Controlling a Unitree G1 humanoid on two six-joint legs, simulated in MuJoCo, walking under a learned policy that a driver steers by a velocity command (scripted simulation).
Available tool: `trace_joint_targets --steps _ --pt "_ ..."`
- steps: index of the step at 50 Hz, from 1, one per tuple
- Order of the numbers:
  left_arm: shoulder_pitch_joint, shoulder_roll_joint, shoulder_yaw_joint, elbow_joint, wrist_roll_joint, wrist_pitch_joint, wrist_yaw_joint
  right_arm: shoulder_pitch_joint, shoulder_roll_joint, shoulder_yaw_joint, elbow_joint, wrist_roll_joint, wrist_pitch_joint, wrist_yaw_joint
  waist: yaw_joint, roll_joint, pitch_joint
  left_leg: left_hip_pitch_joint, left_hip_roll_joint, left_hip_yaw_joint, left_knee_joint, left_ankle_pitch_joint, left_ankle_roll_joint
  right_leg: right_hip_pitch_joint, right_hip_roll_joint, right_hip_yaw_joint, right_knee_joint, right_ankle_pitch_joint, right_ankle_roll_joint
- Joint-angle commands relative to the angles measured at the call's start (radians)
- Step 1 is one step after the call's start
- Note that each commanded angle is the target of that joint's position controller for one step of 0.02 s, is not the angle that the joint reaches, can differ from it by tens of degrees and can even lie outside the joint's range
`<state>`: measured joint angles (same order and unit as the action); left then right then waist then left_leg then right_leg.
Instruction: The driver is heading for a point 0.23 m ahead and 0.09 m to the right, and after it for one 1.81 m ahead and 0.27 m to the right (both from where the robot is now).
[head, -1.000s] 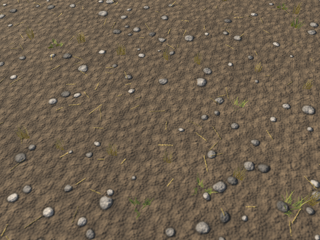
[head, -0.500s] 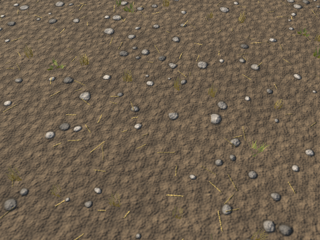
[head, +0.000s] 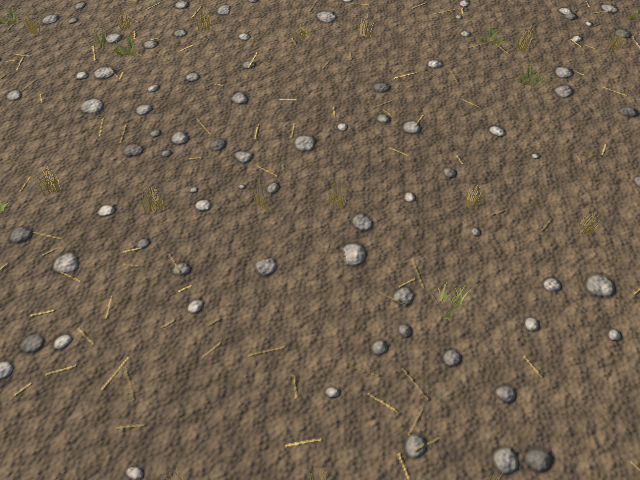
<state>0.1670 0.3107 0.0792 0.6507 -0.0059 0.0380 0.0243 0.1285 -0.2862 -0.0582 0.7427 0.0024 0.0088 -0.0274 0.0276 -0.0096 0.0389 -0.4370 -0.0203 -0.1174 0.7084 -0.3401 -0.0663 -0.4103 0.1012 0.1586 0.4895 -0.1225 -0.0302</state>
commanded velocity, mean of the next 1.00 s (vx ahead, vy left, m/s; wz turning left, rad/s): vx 0.06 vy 0.00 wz -0.44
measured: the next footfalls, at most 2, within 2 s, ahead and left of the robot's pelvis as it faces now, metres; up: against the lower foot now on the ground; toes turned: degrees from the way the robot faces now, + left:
left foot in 0.06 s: +0.08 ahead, +0.14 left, +0.00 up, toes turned -8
right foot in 0.48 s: +0.01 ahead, -0.11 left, +0.00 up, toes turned -20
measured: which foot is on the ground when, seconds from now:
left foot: up 0.00-0.04, down 0.06-0.50, up 0.52-0.90, down 0.92-1.00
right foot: down 0.00-0.06, up 0.08-0.46, down 0.48-0.92, up 0.94-1.00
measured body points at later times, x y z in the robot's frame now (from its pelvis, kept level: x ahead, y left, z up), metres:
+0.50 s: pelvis +0.01 +0.00 +0.00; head +0.04 -0.02 +0.45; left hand +0.27 +0.21 -0.08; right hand +0.05 -0.31 -0.11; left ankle +0.04 +0.15 -0.73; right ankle -0.02 -0.10 -0.74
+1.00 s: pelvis +0.06 +0.00 +0.00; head +0.07 +0.01 +0.45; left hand +0.30 +0.18 -0.11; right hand +0.03 -0.30 -0.10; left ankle +0.08 +0.10 -0.73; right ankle -0.02 -0.10 -0.70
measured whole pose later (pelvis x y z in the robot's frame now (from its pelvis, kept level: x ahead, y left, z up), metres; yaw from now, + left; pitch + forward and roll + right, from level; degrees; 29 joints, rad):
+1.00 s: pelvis +0.06 +0.00 +0.00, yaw -26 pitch +1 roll +0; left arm 0.24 0.28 0.04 0.71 -0.02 -0.01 0.00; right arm 0.27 -0.27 -0.06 0.76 0.00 -0.07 0.01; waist -0.01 -0.05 -0.03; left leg -0.23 -0.01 0.02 0.52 -0.32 0.04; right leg -0.35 0.05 0.07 0.83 -0.48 -0.04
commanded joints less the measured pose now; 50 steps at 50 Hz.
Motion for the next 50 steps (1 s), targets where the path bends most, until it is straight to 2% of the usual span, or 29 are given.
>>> trace_joint_targets --steps 1,2,3,4,5,6,7,9,12,16,21,23,24,25,26,27,28,29,30,31,36,39,41,45,46,47,48,49,50 --pt "-0.038 0.157 0.044 -0.081 -0.007 0.003 0.007 0.064 -0.089 -0.031 -0.047 0.004 -0.031 0.009 -0.033 -0.159 -0.161 0.120 -0.026 0.046 -0.164 0.072 0.022 0.117 -0.216 0.296 -0.123 -0.066 -0.143" --pt "-0.039 0.147 0.041 -0.083 -0.013 0.008 0.009 0.095 -0.096 -0.037 -0.037 0.003 -0.036 0.012 -0.051 -0.152 -0.156 0.191 -0.015 0.054 -0.271 0.135 0.041 0.088 -0.188 0.285 -0.091 -0.082 -0.116" --pt "-0.013 0.113 0.031 -0.085 -0.011 0.009 0.009 0.124 -0.154 -0.054 -0.037 -0.011 -0.037 0.008 -0.046 -0.072 -0.162 0.283 0.119 -0.052 -0.351 0.134 0.089 0.009 -0.134 0.232 0.010 -0.194 -0.065" --pt "0.002 0.066 0.020 -0.111 -0.009 0.003 0.005 0.099 -0.250 -0.074 -0.044 -0.035 -0.026 0.000 0.001 0.216 -0.115 0.317 0.325 -0.302 -0.423 0.208 0.219 -0.186 0.029 0.025 0.222 -0.406 -0.002" --pt "0.004 0.131 0.039 -0.112 0.004 -0.013 0.001 0.072 -0.219 -0.068 -0.064 -0.062 -0.028 0.002 -0.016 0.288 -0.109 0.246 0.436 -0.431 -0.450 0.281 0.330 -0.220 0.004 -0.018 0.476 -0.492 0.041" --pt "0.029 0.177 0.058 -0.086 -0.003 -0.014 -0.003 0.018 -0.162 -0.051 -0.089 -0.054 -0.032 -0.005 0.001 0.198 -0.101 0.231 0.398 -0.348 -0.430 0.305 0.322 -0.209 -0.027 0.005 0.599 -0.432 0.055" --pt "0.055 0.174 0.063 -0.058 -0.008 -0.004 -0.001 -0.026 -0.130 -0.043 -0.097 -0.035 -0.032 -0.009 0.017 0.145 -0.084 0.232 0.329 -0.234 -0.405 0.314 0.272 -0.212 -0.035 -0.011 0.652 -0.374 0.071" --pt "0.066 0.126 0.052 -0.043 -0.006 0.013 0.003 -0.032 -0.110 -0.033 -0.100 -0.012 -0.028 -0.017 0.001 0.130 -0.068 0.271 0.275 -0.120 -0.380 0.382 0.243 -0.250 -0.047 -0.033 0.735 -0.297 0.104" --pt "-0.017 0.085 0.034 -0.087 -0.021 0.014 -0.004 0.037 -0.125 -0.038 -0.086 -0.019 -0.013 -0.027 -0.051 0.163 -0.069 0.357 0.260 -0.034 -0.379 0.458 0.264 -0.272 -0.075 -0.097 0.629 -0.251 0.134" --pt "-0.063 0.062 0.018 -0.123 -0.015 0.013 -0.020 0.060 -0.174 -0.059 -0.080 -0.015 -0.001 -0.024 -0.081 0.190 -0.105 0.404 0.307 0.010 -0.368 0.507 0.284 -0.171 -0.123 -0.140 0.433 -0.282 0.137" --pt "-0.039 0.082 0.027 -0.129 -0.017 0.026 -0.038 0.037 -0.204 -0.073 -0.075 0.009 -0.002 -0.001 -0.067 0.207 -0.107 0.361 0.336 0.065 -0.331 0.533 0.268 0.003 -0.113 -0.212 0.198 -0.249 0.083" --pt "0.023 0.079 0.035 -0.108 -0.016 0.028 -0.044 0.014 -0.197 -0.073 -0.069 0.030 -0.004 0.002 -0.021 0.185 -0.113 0.322 0.318 0.112 -0.249 0.495 0.214 0.130 -0.088 -0.242 -0.010 -0.100 0.031" --pt "0.062 0.105 0.048 -0.096 -0.013 0.028 -0.037 0.064 -0.164 -0.066 -0.046 0.029 -0.009 0.005 -0.012 0.121 -0.127 0.245 0.281 0.166 -0.159 0.397 0.150 0.259 -0.082 -0.204 -0.106 0.024 -0.005" --pt "0.103 0.204 0.074 -0.102 -0.014 0.024 -0.022 0.080 -0.111 -0.050 -0.057 -0.011 -0.012 0.010 -0.021 -0.110 -0.149 0.014 0.187 0.262 0.093 0.090 0.051 0.452 -0.266 0.059 -0.128 0.349 -0.078" --pt "0.099 0.284 0.084 -0.123 0.016 0.008 -0.022 0.000 -0.081 -0.033 -0.125 -0.040 -0.016 0.003 -0.002 -0.316 -0.151 -0.246 0.041 0.213 0.307 -0.335 -0.014 0.469 -0.490 0.370 -0.114 0.546 -0.296" --pt "0.114 0.223 0.069 -0.120 0.031 -0.015 -0.029 -0.058 -0.133 -0.050 -0.126 -0.026 -0.016 -0.003 0.055 -0.186 -0.194 -0.249 0.051 0.079 0.460 -0.343 -0.014 0.433 -0.482 0.342 -0.137 0.475 -0.347" --pt "0.069 0.197 0.055 -0.109 0.028 -0.029 -0.026 -0.057 -0.146 -0.056 -0.122 -0.005 -0.012 -0.003 0.019 -0.156 -0.152 -0.250 0.066 0.055 0.489 -0.260 -0.001 0.386 -0.421 0.246 -0.139 0.405 -0.292" --pt "0.008 0.169 0.049 -0.110 0.011 -0.033 -0.019 -0.025 -0.145 -0.060 -0.096 -0.004 -0.008 -0.009 -0.013 -0.109 -0.132 -0.246 0.078 0.051 0.461 -0.177 0.000 0.358 -0.362 0.175 -0.136 0.329 -0.233" --pt "-0.036 0.139 0.036 -0.114 -0.005 -0.030 -0.013 -0.009 -0.155 -0.063 -0.085 -0.011 -0.003 -0.014 -0.028 -0.112 -0.120 -0.234 0.082 0.052 0.431 -0.117 -0.007 0.333 -0.337 0.140 -0.133 0.329 -0.204" --pt "-0.051 0.127 0.027 -0.114 -0.003 -0.028 -0.006 0.009 -0.149 -0.063 -0.075 -0.015 -0.002 -0.012 -0.039 -0.124 -0.128 -0.178 0.068 0.066 0.440 -0.070 -0.018 0.291 -0.314 0.108 -0.132 0.377 -0.199" --pt "-0.041 0.118 0.017 -0.087 0.011 -0.023 0.004 0.004 -0.085 -0.034 -0.073 -0.004 -0.001 0.000 -0.023 -0.128 -0.139 -0.060 0.063 0.081 0.198 0.003 -0.027 0.275 -0.286 0.074 -0.125 0.305 -0.194" --pt "0.012 0.142 0.020 -0.058 0.004 -0.023 -0.005 -0.019 -0.097 -0.028 -0.084 0.006 -0.010 0.017 0.021 -0.161 -0.103 -0.004 0.051 0.112 0.065 -0.013 -0.003 0.222 -0.289 0.152 -0.208 -0.234 -0.209" --pt "0.027 0.150 0.017 -0.038 0.003 -0.028 -0.013 -0.031 -0.115 -0.031 -0.092 0.016 -0.025 0.028 0.028 -0.172 -0.040 0.008 0.042 0.122 -0.007 -0.057 0.026 0.190 -0.307 0.219 -0.238 -0.407 -0.210" --pt "0.009 0.128 0.001 -0.018 -0.009 -0.040 -0.019 0.085 -0.086 -0.027 -0.039 0.017 -0.073 0.040 -0.049 -0.095 -0.019 0.256 0.018 0.151 -0.264 0.073 0.100 0.076 -0.260 0.218 -0.177 -0.466 -0.164" --pt "-0.012 0.080 -0.015 -0.024 -0.002 -0.048 -0.020 0.158 -0.100 -0.030 -0.021 0.011 -0.082 0.036 -0.080 -0.063 -0.042 0.376 0.079 0.070 -0.291 0.061 0.125 -0.001 -0.216 0.178 -0.086 -0.442 -0.124" --pt "-0.045 0.006 -0.034 -0.048 0.007 -0.060 -0.024 0.250 -0.167 -0.042 -0.003 0.001 -0.089 0.028 -0.099 0.100 -0.063 0.495 0.239 -0.155 -0.378 -0.065 0.188 -0.155 -0.109 0.016 0.167 -0.403 -0.052" --pt "-0.082 0.048 -0.022 -0.097 -0.011 -0.077 -0.019 0.301 -0.252 -0.067 0.015 -0.009 -0.092 0.039 -0.106 0.281 -0.020 0.490 0.407 -0.485 -0.509 -0.248 0.330 -0.336 -0.037 -0.119 0.373 -0.471 -0.007" --pt "-0.098 0.122 0.003 -0.090 -0.023 -0.089 -0.016 0.281 -0.191 -0.051 0.004 -0.007 -0.100 0.038 -0.116 0.191 0.046 0.472 0.423 -0.527 -0.537 -0.334 0.367 -0.419 -0.095 -0.062 0.516 -0.464 0.002" --pt "-0.070 0.121 0.007 -0.072 -0.027 -0.097 -0.023 0.252 -0.150 -0.038 -0.001 -0.001 -0.104 0.032 -0.093 0.167 0.064 0.480 0.379 -0.452 -0.535 -0.334 0.335 -0.452 -0.121 -0.050 0.563 -0.379 -0.001"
